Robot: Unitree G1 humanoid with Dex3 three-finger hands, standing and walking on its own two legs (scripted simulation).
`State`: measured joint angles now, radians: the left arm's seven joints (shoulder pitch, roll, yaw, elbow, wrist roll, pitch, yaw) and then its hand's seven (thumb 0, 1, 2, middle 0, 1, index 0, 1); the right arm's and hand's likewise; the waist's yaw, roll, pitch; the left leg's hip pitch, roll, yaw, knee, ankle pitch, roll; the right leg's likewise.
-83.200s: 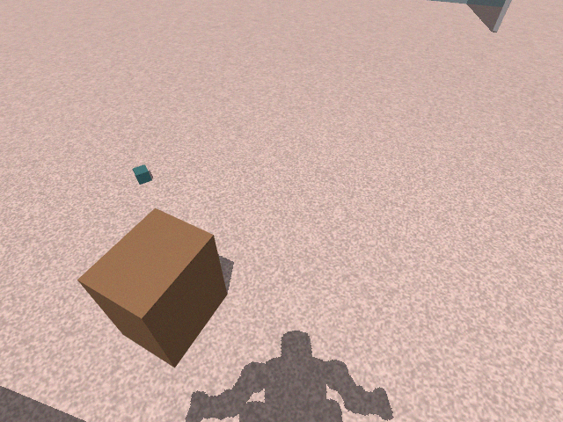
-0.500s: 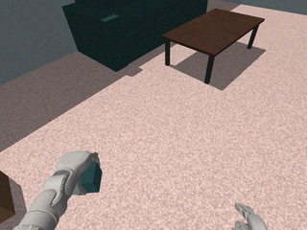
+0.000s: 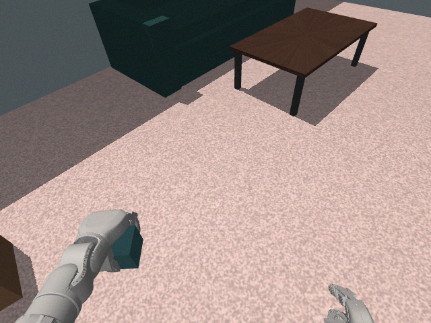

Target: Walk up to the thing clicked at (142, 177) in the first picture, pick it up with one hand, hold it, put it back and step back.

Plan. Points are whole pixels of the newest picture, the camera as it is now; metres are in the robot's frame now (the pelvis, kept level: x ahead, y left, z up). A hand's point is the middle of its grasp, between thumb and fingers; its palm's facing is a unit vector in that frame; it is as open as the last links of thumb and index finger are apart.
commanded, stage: crouch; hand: left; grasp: from above
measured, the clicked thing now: (121, 247) +0.30 +0.22 -0.06
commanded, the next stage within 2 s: none
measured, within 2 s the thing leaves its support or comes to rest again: neither
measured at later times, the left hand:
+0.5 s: hand (120, 264) +0.29 +0.23 -0.11, palm faces -0.49 -0.01 -0.87, open 9.7 cm
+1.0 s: hand (144, 269) +0.37 +0.25 -0.36, palm faces -0.45 +0.02 -0.89, open 9.7 cm
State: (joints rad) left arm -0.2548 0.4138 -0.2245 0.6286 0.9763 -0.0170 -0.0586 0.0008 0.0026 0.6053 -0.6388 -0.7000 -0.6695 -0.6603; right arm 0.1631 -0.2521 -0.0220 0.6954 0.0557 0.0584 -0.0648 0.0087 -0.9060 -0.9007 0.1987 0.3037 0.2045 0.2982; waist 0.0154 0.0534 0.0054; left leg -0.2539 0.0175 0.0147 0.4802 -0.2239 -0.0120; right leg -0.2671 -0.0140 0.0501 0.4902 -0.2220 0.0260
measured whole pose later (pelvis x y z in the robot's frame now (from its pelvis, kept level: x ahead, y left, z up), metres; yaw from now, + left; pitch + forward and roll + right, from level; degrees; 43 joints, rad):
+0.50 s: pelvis +0.00 +0.00 -0.02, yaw +1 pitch +7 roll +0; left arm -0.33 0.38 -0.20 0.90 1.09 -0.08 0.18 0.00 0.02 0.59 -0.62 -0.71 -0.66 -0.67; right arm 0.17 -0.25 -0.05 0.71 0.02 0.06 -0.03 0.01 -0.90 -0.90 0.20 0.30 0.21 0.30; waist -0.02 0.01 -0.01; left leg -0.50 0.02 -0.01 0.68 -0.30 -0.01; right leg -0.50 -0.01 0.03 0.67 -0.29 0.03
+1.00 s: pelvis -0.05 +0.01 -0.23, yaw +0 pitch +33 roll -4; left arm -0.72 0.48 -0.03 1.23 1.17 -0.07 0.34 0.00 0.04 0.57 -0.60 -0.73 -0.64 -0.67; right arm 0.25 -0.23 -0.06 0.75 -0.05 -0.01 -0.01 0.01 -0.90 -0.90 0.20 0.30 0.21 0.30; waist -0.15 0.06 -0.19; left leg -1.67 0.01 -0.05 1.69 -0.60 0.00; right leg -1.63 0.01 0.02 1.64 -0.59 0.05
